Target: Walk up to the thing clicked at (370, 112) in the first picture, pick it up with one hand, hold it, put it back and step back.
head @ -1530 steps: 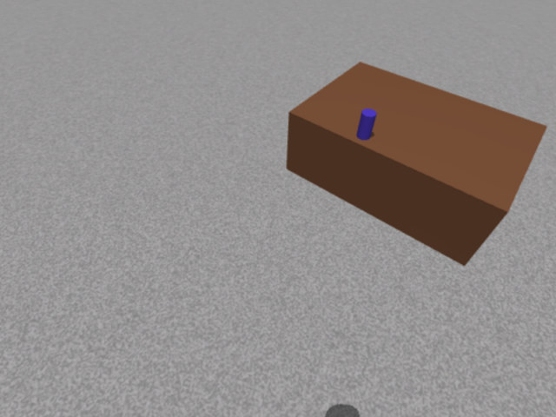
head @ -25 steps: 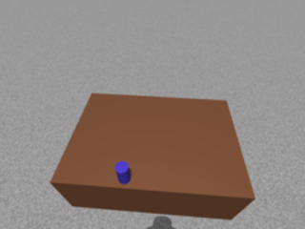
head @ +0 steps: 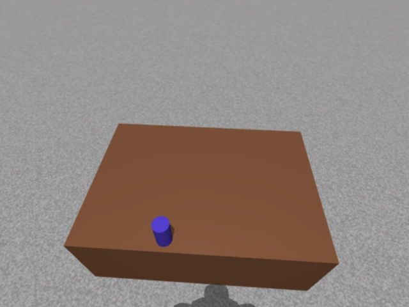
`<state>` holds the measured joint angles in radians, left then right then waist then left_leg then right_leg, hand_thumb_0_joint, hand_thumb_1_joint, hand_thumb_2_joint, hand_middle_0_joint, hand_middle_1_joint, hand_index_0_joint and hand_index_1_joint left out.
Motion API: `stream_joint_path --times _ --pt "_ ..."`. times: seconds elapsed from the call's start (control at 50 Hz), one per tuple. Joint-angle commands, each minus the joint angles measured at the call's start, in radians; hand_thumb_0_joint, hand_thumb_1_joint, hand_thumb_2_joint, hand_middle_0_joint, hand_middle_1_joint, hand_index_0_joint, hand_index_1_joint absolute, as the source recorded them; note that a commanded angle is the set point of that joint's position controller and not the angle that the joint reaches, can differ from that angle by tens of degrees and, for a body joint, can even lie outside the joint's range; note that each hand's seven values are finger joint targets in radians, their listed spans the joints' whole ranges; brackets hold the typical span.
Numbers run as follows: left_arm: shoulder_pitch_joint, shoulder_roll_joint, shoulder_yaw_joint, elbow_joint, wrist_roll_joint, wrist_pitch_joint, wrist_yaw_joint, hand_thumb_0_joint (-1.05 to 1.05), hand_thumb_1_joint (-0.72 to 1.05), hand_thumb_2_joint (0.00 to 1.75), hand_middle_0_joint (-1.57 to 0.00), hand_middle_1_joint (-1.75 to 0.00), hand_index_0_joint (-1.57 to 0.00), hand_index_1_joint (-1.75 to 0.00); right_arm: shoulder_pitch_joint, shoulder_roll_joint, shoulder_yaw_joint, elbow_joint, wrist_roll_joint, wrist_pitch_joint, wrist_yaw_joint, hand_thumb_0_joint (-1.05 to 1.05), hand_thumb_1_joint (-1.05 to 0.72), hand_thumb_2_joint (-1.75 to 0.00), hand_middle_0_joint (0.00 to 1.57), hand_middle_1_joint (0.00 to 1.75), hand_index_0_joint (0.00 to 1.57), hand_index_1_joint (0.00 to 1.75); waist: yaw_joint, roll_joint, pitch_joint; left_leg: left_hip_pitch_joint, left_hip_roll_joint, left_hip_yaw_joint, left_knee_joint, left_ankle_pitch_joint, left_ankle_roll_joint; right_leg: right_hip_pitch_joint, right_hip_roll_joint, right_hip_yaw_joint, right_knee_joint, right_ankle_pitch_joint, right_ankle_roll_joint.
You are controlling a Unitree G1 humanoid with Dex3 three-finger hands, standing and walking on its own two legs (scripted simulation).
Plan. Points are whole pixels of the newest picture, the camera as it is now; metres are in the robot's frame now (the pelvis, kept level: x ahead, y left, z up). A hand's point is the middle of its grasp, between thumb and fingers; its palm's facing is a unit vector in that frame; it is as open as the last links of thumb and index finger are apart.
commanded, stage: stand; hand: left
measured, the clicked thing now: (162, 231) +0.43 +0.16 -0.36
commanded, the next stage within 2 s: step back in 1.28 s
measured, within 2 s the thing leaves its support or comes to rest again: neither
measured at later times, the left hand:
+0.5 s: hand out of the picture +0.07 +0.25 -0.16, palm faces -0.01 -0.94 -0.34, open 7.4 cm
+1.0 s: hand out of the picture +0.08 +0.25 -0.16, palm faces -0.01 -0.94 -0.34, open 7.4 cm
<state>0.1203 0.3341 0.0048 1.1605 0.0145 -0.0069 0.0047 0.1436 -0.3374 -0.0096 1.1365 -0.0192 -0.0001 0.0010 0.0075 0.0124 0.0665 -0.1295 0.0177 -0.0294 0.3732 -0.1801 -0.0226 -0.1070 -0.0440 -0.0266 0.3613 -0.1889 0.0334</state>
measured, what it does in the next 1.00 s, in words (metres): stands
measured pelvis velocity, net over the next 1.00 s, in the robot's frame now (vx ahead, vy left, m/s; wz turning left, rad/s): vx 0.02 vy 0.00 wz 0.00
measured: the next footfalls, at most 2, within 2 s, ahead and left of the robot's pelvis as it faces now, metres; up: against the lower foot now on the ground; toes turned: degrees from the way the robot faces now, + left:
none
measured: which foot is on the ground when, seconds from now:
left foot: down 0.00-1.00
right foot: down 0.00-1.00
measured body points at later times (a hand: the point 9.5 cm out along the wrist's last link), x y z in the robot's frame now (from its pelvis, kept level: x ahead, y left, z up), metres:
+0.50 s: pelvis +0.01 +0.00 +0.00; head +0.01 +0.00 +0.45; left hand +0.07 +0.30 -0.13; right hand +0.08 -0.30 -0.13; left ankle +0.02 +0.13 -0.75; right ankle +0.01 -0.14 -0.75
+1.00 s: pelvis +0.02 +0.00 +0.00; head +0.03 +0.00 +0.45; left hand +0.08 +0.30 -0.13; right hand +0.09 -0.30 -0.13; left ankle +0.02 +0.13 -0.75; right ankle +0.01 -0.14 -0.75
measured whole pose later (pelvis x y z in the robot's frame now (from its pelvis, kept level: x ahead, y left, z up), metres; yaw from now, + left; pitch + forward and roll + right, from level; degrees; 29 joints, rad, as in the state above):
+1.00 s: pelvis +0.02 +0.00 +0.00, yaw +0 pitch -3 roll +0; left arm 0.11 0.34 0.01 1.15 0.01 0.00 0.00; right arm 0.11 -0.35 -0.01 1.14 -0.01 0.00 0.00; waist 0.00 0.01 0.06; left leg -0.11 0.01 -0.03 0.35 -0.19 -0.02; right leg -0.09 -0.05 -0.03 0.33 -0.19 0.04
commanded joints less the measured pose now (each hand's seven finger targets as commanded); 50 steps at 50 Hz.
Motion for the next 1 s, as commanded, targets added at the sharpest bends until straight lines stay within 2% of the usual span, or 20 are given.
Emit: stream_joint_path --times 0.0,0.14,0.22,0.28,0.36,0.42,0.52,0.58,0.7,0.84,0.98 --pt "-0.041 0.208 0.042 -0.050 0.002 -0.022 0.016 0.00 0.90 0.90 -0.20 -0.30 -0.20 -0.30 -0.038 -0.208 -0.032 -0.054 0.002 -0.027 -0.019 0.00 -0.90 -0.90 0.20 0.30 0.20 0.30 0.000 -0.010 -0.073 -0.014 0.099 -0.073 -0.072 0.121 0.040 0.029 -0.091 0.080 -0.071 0.104 -0.037" --pt "-0.041 0.210 0.042 -0.045 0.003 -0.020 0.013 0.00 0.90 0.90 -0.20 -0.30 -0.20 -0.30 -0.054 -0.206 -0.032 -0.051 0.003 -0.026 -0.017 0.00 -0.90 -0.90 0.20 0.30 0.20 0.30 0.001 -0.009 -0.045 -0.020 0.095 -0.076 -0.093 0.068 0.034 0.005 -0.085 0.071 -0.085 0.048 -0.035" --pt "-0.055 0.209 0.044 -0.051 0.003 -0.021 0.011 0.00 0.90 0.90 -0.20 -0.30 -0.20 -0.30 -0.052 -0.207 -0.031 -0.049 0.003 -0.026 -0.016 0.00 -0.90 -0.90 0.20 0.30 0.20 0.30 -0.005 -0.003 -0.060 -0.022 0.099 -0.071 -0.091 0.085 0.035 0.028 -0.090 0.075 -0.082 0.082 -0.036" --pt "-0.049 0.210 0.045 -0.048 0.003 -0.020 0.011 0.00 0.90 0.90 -0.20 -0.30 -0.20 -0.30 -0.063 -0.209 -0.033 -0.051 0.003 -0.025 -0.016 0.00 -0.90 -0.90 0.20 0.30 0.20 0.30 -0.002 -0.006 -0.050 -0.020 0.096 -0.073 -0.095 0.054 0.035 0.010 -0.087 0.072 -0.089 0.054 -0.036" --pt "-0.055 0.210 0.045 -0.055 0.002 -0.022 0.010 0.00 0.90 0.90 -0.20 -0.30 -0.20 -0.30 -0.065 -0.207 -0.033 -0.052 0.002 -0.027 -0.016 0.00 -0.90 -0.90 0.20 0.30 0.20 0.30 -0.005 -0.007 -0.066 -0.006 0.100 -0.069 -0.090 0.107 0.032 0.016 -0.089 0.072 -0.085 0.077 -0.036" --pt "-0.041 0.206 0.043 -0.053 0.001 -0.020 0.008 0.00 0.90 0.90 -0.20 -0.30 -0.20 -0.30 -0.063 -0.214 -0.034 -0.047 0.004 -0.025 -0.015 0.00 -0.90 -0.90 0.20 0.30 0.20 0.30 -0.002 0.003 -0.057 -0.017 0.100 -0.070 -0.094 0.060 0.036 0.017 -0.090 0.075 -0.090 0.060 -0.038" --pt "-0.038 0.209 0.044 -0.056 0.000 -0.020 0.008 0.00 0.90 0.90 -0.20 -0.30 -0.20 -0.30 -0.069 -0.212 -0.033 -0.050 0.004 -0.029 -0.014 0.00 -0.90 -0.90 0.20 0.30 0.20 0.30 0.000 0.003 -0.073 0.000 0.103 -0.071 -0.090 0.116 0.035 0.024 -0.090 0.069 -0.077 0.090 -0.039" --pt "-0.039 0.212 0.045 -0.057 0.000 -0.021 0.008 0.00 0.90 0.90 -0.20 -0.30 -0.20 -0.30 -0.060 -0.217 -0.034 -0.048 0.005 -0.026 -0.015 0.00 -0.90 -0.90 0.20 0.30 0.20 0.30 -0.006 -0.010 -0.071 -0.001 0.102 -0.068 -0.085 0.098 0.039 0.022 -0.093 0.075 -0.086 0.086 -0.039" --pt "-0.036 0.212 0.045 -0.061 -0.003 -0.023 0.009 0.00 0.90 0.90 -0.20 -0.30 -0.20 -0.30 -0.059 -0.220 -0.032 -0.050 0.006 -0.029 -0.015 0.00 -0.90 -0.90 0.20 0.30 0.20 0.30 -0.005 -0.008 -0.094 0.012 0.106 -0.065 -0.076 0.189 0.040 0.049 -0.096 0.071 -0.071 0.163 -0.036" --pt "-0.033 0.213 0.045 -0.062 0.000 -0.019 0.008 0.00 0.90 0.90 -0.20 -0.30 -0.20 -0.30 -0.066 -0.217 -0.031 -0.052 0.006 -0.025 -0.014 0.00 -0.90 -0.90 0.20 0.30 0.20 0.30 -0.004 -0.009 -0.059 -0.003 0.101 -0.070 -0.091 0.112 0.035 0.020 -0.090 0.064 -0.083 0.088 -0.037" --pt "-0.040 0.216 0.045 -0.067 -0.002 -0.022 0.009 0.00 0.90 0.90 -0.20 -0.30 -0.20 -0.30 -0.065 -0.214 -0.031 -0.054 0.007 -0.026 -0.012 0.00 -0.90 -0.90 0.20 0.30 0.20 0.30 -0.007 -0.017 -0.074 0.008 0.105 -0.072 -0.084 0.158 0.034 0.028 -0.093 0.065 -0.081 0.111 -0.037"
